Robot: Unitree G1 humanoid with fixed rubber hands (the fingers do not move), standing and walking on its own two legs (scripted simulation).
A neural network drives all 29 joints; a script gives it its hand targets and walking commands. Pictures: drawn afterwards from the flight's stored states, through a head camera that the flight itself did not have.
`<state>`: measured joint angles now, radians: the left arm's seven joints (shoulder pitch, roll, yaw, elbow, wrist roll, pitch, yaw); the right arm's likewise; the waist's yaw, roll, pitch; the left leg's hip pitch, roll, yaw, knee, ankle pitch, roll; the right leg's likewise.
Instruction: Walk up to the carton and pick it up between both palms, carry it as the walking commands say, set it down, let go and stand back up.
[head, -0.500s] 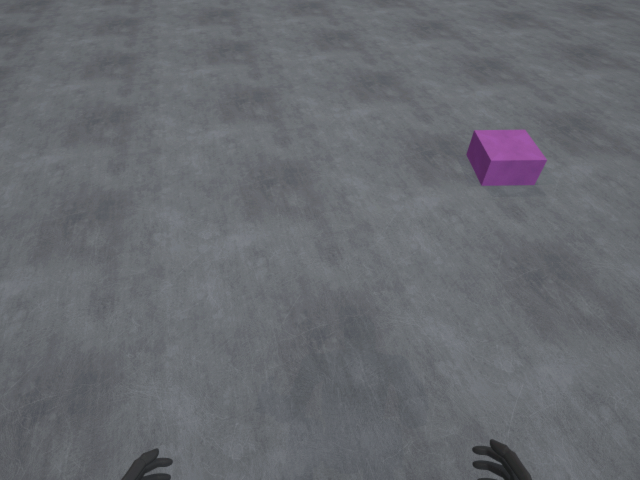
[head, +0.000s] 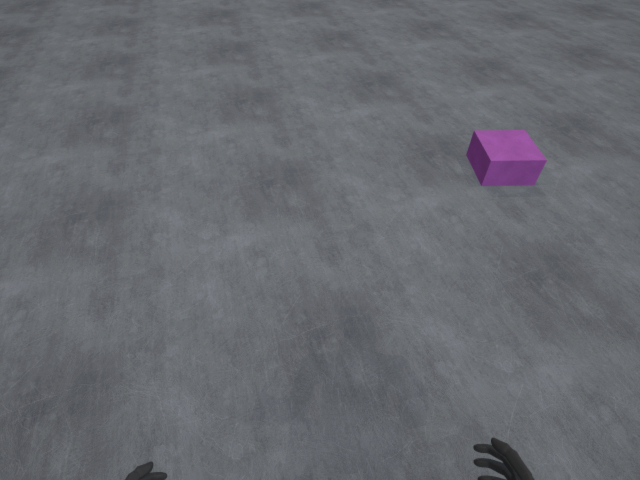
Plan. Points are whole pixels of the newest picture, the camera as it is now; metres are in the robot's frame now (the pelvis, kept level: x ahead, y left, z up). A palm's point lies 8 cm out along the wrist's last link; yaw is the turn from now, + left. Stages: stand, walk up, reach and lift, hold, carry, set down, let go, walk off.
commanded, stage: stand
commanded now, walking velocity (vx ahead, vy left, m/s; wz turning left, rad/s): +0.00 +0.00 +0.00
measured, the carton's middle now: (503, 157) +1.75 -0.90 -0.68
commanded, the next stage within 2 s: walk up in 1.26 s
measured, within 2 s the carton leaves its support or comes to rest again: neither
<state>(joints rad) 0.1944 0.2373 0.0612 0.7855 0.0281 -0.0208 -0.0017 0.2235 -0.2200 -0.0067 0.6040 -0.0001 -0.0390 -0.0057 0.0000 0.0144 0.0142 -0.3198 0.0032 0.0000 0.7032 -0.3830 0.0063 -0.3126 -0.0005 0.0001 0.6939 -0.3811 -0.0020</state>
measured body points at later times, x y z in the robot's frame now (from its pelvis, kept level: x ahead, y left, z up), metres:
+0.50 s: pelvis -0.01 +0.00 +0.00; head +0.00 +0.00 +0.45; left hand +0.11 +0.27 -0.12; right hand +0.14 -0.24 -0.10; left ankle -0.01 +0.12 -0.72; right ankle -0.01 -0.12 -0.72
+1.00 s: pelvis -0.02 +0.00 +0.00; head -0.02 +0.00 +0.45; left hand +0.08 +0.27 -0.12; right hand +0.12 -0.25 -0.11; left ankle -0.01 +0.12 -0.72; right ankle -0.01 -0.12 -0.72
